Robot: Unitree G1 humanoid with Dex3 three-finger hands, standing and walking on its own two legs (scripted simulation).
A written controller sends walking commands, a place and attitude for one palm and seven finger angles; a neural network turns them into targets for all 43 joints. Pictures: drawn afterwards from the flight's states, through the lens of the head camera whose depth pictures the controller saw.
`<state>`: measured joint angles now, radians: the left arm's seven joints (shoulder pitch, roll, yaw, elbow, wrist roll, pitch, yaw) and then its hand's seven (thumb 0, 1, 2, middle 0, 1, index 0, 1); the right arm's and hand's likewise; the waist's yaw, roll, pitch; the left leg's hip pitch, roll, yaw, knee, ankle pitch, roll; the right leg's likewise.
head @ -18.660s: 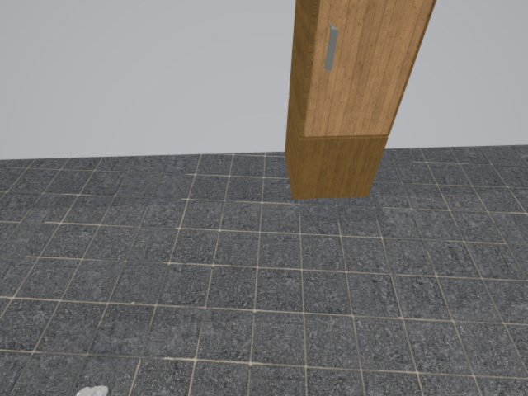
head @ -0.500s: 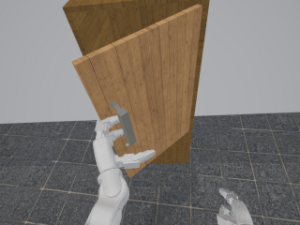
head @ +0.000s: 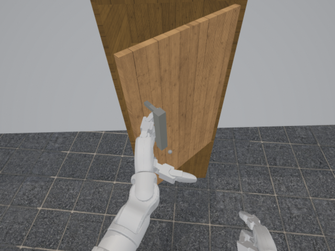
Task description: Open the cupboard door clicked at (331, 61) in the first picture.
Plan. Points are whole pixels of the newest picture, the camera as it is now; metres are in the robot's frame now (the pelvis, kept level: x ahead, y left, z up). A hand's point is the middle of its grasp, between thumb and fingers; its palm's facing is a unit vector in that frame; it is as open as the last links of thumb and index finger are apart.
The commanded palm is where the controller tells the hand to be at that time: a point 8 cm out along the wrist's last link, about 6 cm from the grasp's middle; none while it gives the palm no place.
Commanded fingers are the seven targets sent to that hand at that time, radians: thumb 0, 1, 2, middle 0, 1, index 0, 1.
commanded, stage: slide the hand sideways off the handle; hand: left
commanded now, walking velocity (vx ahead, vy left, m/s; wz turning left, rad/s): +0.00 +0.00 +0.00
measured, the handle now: (155, 126) +0.41 +0.05 +0.08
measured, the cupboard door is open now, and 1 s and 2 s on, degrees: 40 41 41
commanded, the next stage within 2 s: draw the hand back to the body in 1.10 s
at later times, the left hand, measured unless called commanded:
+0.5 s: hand (153, 166) +0.29 +0.04 +0.08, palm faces -0.07 -1.00 +0.00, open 16.3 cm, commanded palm +0.26 +0.10 +0.08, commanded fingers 0.00 -0.50 0.30 -0.15 -0.30 -0.15 -0.30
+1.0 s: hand (133, 179) +0.25 +0.08 +0.09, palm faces +0.02 -1.00 +0.00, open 16.3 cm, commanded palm +0.22 +0.14 +0.08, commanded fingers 0.00 -0.50 0.30 -0.15 -0.30 -0.15 -0.30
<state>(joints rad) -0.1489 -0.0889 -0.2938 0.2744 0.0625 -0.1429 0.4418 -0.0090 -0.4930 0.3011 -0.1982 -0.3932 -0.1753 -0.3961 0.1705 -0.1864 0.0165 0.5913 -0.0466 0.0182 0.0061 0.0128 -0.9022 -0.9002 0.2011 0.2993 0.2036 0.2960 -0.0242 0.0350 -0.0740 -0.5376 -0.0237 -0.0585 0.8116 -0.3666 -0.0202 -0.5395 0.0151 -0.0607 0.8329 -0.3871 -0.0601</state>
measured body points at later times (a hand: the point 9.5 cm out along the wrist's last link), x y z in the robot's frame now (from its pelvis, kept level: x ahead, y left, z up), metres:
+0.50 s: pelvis +0.01 +0.05 +0.00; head +0.01 +0.04 +0.45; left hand +0.29 +0.10 +0.08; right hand +0.16 -0.17 -0.09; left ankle +0.03 +0.14 -0.70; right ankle +0.02 -0.08 -0.70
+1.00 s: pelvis +0.03 +0.02 +0.00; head +0.05 +0.00 +0.45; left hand +0.25 +0.14 +0.09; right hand +0.22 -0.19 -0.08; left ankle +0.03 +0.14 -0.70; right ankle +0.02 -0.08 -0.70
